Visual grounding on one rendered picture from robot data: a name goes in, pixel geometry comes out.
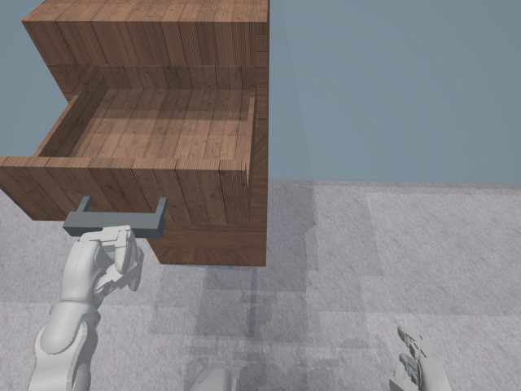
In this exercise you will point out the drawer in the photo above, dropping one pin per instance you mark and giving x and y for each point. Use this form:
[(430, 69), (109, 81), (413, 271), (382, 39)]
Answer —
[(134, 133)]

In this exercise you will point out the robot left shin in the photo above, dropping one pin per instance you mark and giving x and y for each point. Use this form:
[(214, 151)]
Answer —
[(219, 364)]

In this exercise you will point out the left robot hand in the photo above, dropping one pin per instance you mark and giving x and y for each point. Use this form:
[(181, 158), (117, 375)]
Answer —
[(87, 261)]

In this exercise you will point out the robot left thigh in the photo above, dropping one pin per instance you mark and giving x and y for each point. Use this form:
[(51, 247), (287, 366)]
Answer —
[(215, 379)]

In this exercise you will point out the right robot hand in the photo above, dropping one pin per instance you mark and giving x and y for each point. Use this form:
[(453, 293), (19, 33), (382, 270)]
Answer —
[(428, 374)]

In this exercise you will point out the left robot forearm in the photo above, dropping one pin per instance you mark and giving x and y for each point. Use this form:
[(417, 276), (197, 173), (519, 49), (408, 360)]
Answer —
[(63, 348)]

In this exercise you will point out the handle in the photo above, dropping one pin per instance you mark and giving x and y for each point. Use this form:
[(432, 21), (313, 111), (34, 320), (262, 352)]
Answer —
[(143, 225)]

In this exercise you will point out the cabinet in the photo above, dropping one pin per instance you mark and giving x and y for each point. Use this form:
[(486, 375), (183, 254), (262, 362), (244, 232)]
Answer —
[(72, 36)]

